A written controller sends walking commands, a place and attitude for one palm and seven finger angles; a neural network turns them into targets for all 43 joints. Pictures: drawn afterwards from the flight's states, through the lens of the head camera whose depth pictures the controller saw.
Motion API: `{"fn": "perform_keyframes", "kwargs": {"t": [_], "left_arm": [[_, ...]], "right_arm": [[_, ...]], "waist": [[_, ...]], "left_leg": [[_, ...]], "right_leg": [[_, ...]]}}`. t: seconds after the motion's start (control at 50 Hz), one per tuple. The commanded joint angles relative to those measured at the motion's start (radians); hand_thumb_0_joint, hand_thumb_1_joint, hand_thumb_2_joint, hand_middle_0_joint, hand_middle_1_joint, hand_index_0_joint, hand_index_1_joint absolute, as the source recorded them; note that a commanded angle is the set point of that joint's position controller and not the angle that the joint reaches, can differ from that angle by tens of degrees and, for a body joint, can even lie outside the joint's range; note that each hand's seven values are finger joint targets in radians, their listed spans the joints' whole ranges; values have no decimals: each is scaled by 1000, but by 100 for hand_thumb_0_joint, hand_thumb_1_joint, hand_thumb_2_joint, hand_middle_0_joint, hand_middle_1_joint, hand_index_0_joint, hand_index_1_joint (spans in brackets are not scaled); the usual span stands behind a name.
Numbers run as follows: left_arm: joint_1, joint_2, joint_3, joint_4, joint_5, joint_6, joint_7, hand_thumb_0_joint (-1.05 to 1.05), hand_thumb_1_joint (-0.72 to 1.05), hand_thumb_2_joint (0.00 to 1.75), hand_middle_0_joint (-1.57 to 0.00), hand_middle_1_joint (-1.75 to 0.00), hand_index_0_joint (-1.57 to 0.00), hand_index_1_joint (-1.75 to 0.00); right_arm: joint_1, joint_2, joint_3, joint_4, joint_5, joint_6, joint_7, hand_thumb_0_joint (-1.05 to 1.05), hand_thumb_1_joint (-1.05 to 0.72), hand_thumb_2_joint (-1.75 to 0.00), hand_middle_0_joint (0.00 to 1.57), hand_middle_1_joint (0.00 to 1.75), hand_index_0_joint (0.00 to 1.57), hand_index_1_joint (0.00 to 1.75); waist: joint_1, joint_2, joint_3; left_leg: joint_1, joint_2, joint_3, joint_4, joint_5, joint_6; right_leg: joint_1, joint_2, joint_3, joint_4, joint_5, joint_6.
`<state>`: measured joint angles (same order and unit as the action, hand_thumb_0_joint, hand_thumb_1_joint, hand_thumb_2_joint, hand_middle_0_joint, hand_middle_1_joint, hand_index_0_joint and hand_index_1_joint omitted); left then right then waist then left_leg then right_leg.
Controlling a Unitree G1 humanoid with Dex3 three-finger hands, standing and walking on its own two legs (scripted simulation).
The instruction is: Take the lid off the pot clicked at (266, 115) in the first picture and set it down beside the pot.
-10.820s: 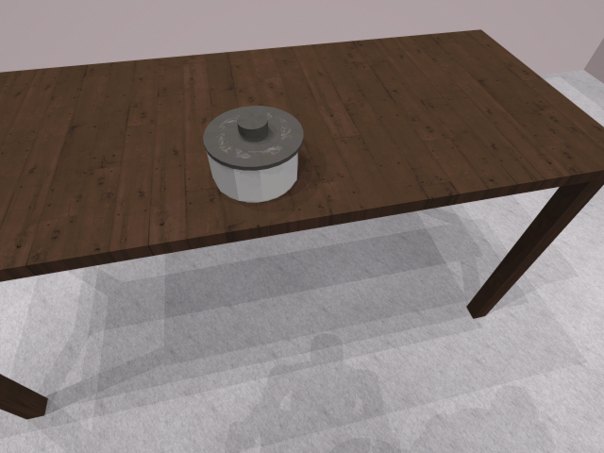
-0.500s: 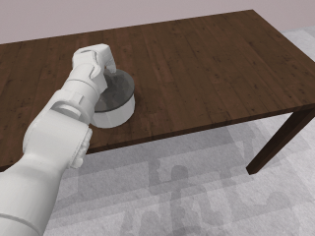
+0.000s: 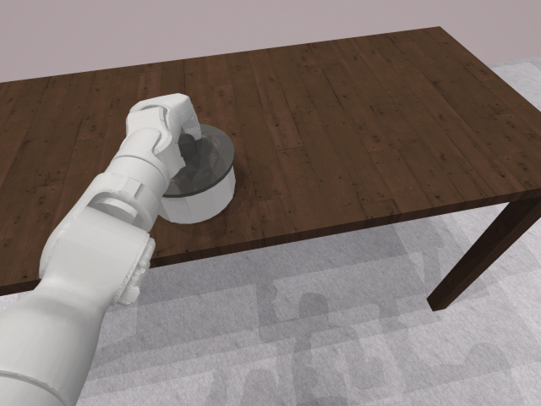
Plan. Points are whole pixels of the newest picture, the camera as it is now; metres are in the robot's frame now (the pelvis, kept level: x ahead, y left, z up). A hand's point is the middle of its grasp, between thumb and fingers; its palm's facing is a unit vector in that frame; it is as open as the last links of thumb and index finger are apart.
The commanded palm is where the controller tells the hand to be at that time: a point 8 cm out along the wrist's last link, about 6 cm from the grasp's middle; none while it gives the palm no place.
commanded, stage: close the fingers and squeeze the knob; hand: left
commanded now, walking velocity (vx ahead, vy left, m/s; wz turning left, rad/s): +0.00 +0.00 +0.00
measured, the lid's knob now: (180, 147) +0.52 +0.11 +0.10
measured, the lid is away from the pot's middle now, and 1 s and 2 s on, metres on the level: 0.00 0.01 0.01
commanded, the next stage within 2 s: lift the lid straight up in 1.60 s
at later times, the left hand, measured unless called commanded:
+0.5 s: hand (174, 150) +0.48 +0.11 +0.13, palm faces -0.40 -0.11 -0.91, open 9.3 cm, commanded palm +0.49 +0.13 +0.18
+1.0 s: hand (175, 150) +0.48 +0.11 +0.13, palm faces -0.39 -0.09 -0.92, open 8.3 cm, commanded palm +0.49 +0.12 +0.18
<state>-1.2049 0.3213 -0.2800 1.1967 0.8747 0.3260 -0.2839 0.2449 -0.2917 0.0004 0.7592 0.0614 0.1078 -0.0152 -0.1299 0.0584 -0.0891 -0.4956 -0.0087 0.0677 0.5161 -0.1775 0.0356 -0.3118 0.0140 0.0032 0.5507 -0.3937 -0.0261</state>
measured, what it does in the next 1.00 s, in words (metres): stands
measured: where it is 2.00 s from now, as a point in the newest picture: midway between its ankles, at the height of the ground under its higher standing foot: outside the picture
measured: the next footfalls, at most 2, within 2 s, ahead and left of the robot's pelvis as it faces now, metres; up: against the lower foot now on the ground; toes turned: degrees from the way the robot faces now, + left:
none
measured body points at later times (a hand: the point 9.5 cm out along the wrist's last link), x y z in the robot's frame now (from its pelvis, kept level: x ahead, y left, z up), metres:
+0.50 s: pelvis +0.00 +0.00 +0.00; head +0.04 -0.02 +0.45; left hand +0.50 +0.12 +0.18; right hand +0.02 -0.27 -0.14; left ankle +0.04 +0.11 -0.73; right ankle -0.08 -0.10 -0.73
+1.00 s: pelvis +0.00 +0.00 +0.00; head +0.04 -0.02 +0.45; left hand +0.50 +0.12 +0.18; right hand +0.03 -0.27 -0.14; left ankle +0.04 +0.11 -0.73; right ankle -0.08 -0.10 -0.73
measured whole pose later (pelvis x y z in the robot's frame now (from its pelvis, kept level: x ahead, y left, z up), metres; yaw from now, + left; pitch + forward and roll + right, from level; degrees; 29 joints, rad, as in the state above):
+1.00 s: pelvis +0.00 +0.00 +0.00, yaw +0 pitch +10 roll +1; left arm -1.22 0.32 -0.28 1.23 0.88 0.33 -0.27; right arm 0.28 -0.28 0.00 0.78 0.06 0.08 -0.02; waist -0.14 0.06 -0.09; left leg -0.51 -0.01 0.07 0.52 -0.17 0.04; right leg -0.33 0.01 0.01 0.55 -0.39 -0.02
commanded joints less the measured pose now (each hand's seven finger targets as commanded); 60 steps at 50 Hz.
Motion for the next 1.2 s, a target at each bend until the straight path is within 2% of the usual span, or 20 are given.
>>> {"fn": "perform_keyframes", "kwargs": {"t": [0.0,0.04,0.06,0.1,0.16,0.24,0.28,0.36,0.52,0.62,0.66,0.7,0.74,0.8,0.86,0.88,0.94,1.0,1.1,1.18], "left_arm": [[-515,211,37,-169,22,3,29,0,-35,155,-85,-8,-85,-8],[-520,253,66,-196,20,0,31,0,-35,155,-85,-8,-85,-8],[-507,256,67,-194,23,-1,28,0,-9,94,-47,-75,-47,-75],[-516,211,26,-177,28,5,27,0,-7,95,-47,-79,-47,-79],[-518,229,44,-181,25,-2,30,0,-5,95,-48,-83,-48,-83],[-561,191,9,-142,22,2,40,0,-1,96,-49,-89,-49,-89],[-577,244,51,-142,22,-9,45,0,1,96,-50,-91,-50,-91],[-585,207,26,-150,27,-18,43,0,5,95,-51,-95,-51,-95],[-538,231,47,-120,30,-16,49,0,13,92,-56,-101,-56,-101],[-583,195,24,-166,29,-17,60,0,19,89,-59,-104,-59,-104],[-558,247,71,-143,29,-15,62,0,21,88,-61,-105,-61,-105],[-575,214,35,-131,30,-3,63,0,24,86,-62,-106,-62,-106],[-573,247,55,-119,34,8,64,0,27,84,-64,-106,-64,-106],[-589,169,0,-142,37,1,57,0,31,81,-67,-107,-67,-107],[-585,228,51,-121,30,3,58,0,35,78,-69,-107,-69,-107],[-588,194,20,-132,27,0,54,0,36,76,-70,-107,-70,-107],[-580,188,21,-156,29,-6,53,0,41,72,-73,-107,-73,-107],[-575,182,17,-150,22,-7,50,0,38,75,-71,-106,-70,-106],[-594,161,1,-134,18,0,54,0,37,79,-68,-104,-67,-104],[-606,155,-12,-88,14,10,49,0,40,81,-69,-104,-67,-104]], "right_arm": [[31,-133,-45,-81,-1,-18,-13,0,-90,-90,20,30,20,30],[25,-131,-42,-89,-2,-19,-15,0,-90,-90,20,30,20,30],[25,-133,-43,-91,-5,-18,-15,0,-90,-90,20,30,20,30],[22,-130,-43,-85,1,-12,-17,0,-90,-90,20,30,20,30],[28,-132,-44,-83,-1,-16,-19,0,-90,-90,20,30,20,30],[37,-132,-40,-69,4,-20,-24,0,-90,-90,20,30,20,30],[49,-136,-41,-66,-3,-29,-28,0,-90,-90,20,30,20,30],[68,-133,-46,-63,-3,-43,-27,0,-90,-90,20,30,20,30],[73,-136,-46,-62,-2,-50,-24,0,-90,-90,20,30,20,30],[77,-135,-48,-57,-2,-53,-16,0,-90,-90,20,30,20,30],[83,-140,-51,-55,-8,-55,-17,0,-90,-90,20,30,20,30],[78,-137,-46,-56,-4,-51,-19,0,-90,-90,20,30,20,30],[76,-144,-44,-53,-2,-48,-22,0,-90,-90,20,30,20,30],[71,-135,-47,-58,-2,-49,-18,0,-90,-90,20,30,20,30],[80,-143,-48,-50,-7,-46,-19,0,-90,-90,20,30,20,30],[68,-138,-45,-60,-6,-48,-18,0,-90,-90,20,30,20,30],[67,-132,-47,-61,-4,-50,-18,0,-90,-90,20,30,20,30],[66,-133,-47,-61,-4,-47,-17,0,-90,-90,20,30,20,30],[64,-131,-45,-51,-5,-48,-17,0,-90,-90,20,30,20,30],[67,-137,-41,-40,-4,-43,-24,0,-90,-90,20,30,20,30]], "waist": [[-6,-118,-380],[6,-110,-404],[10,-114,-408],[-9,-111,-363],[-2,-105,-375],[-29,-108,-335],[-24,-104,-374],[-25,-97,-413],[-15,-104,-377],[-17,-42,-401],[-5,-81,-419],[-21,-100,-390],[-21,-113,-387],[-26,-64,-405],[-20,-86,-394],[-23,-77,-408],[-20,-62,-431],[-24,-107,-399],[-30,-81,-385],[-48,-107,-351]], "left_leg": [[444,-41,-39,42,323,63],[440,-45,-35,41,327,64],[436,-45,-35,46,343,64],[427,-42,-32,36,300,62],[440,-40,-42,35,298,62],[434,-37,-50,22,243,61],[441,-39,-48,23,242,63],[465,-35,-53,36,294,62],[433,-41,-43,35,288,63],[491,-30,-60,36,326,58],[475,-30,-63,37,332,59],[447,-36,-54,32,291,61],[425,-35,-49,27,274,61],[478,-30,-58,39,327,57],[453,-31,-60,37,310,59],[461,-36,-58,38,308,59],[493,-31,-58,47,337,58],[465,-34,-55,47,326,62],[473,-35,-61,40,298,61],[429,-36,-56,33,246,62]], "right_leg": [[-91,39,-1,-75,581,15],[-56,35,6,-73,615,15],[-46,32,7,-72,634,14],[-84,37,0,-81,580,16],[-84,37,0,-83,560,11],[-137,45,-6,-90,482,12],[-117,44,0,-89,488,13],[-114,45,-3,-82,524,10],[-110,48,-2,-86,535,12],[-153,54,-12,-77,492,4],[-119,52,-11,-77,511,4],[-127,52,-10,-81,503,10],[-112,49,-6,-81,513,12],[-153,51,-12,-74,502,7],[-131,49,-9,-75,508,6],[-133,49,-8,-72,510,8],[-139,49,-7,-70,518,6],[-133,50,-8,-73,534,11],[-159,51,-10,-74,494,9],[-161,47,-6,-79,483,11]]}}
